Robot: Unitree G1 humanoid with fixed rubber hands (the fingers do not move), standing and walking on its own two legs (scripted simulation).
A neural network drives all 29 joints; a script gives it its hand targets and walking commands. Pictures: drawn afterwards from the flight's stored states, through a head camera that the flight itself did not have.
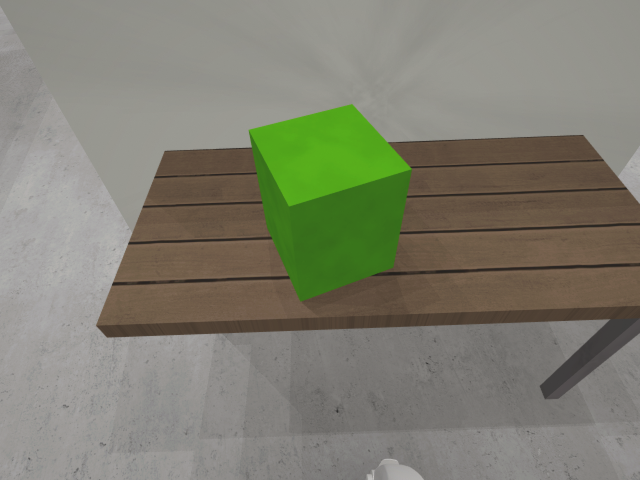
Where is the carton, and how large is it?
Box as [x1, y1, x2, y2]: [249, 104, 411, 301]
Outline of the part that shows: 352,104 249,130 267,227 300,301 393,266 411,169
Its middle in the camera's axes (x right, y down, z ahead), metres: +0.01 -0.06 +0.73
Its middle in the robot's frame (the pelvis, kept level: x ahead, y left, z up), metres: +0.60 +0.00 -0.03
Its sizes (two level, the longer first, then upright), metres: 0.210 0.200 0.250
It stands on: a table, 0.59 m high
